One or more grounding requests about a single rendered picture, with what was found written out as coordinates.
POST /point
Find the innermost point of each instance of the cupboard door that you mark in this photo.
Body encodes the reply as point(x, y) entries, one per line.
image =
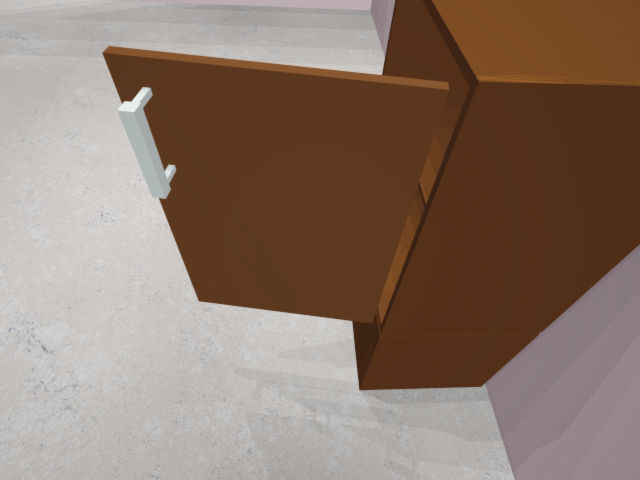
point(293, 184)

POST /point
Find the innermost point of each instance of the handle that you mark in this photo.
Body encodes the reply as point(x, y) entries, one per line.
point(138, 131)

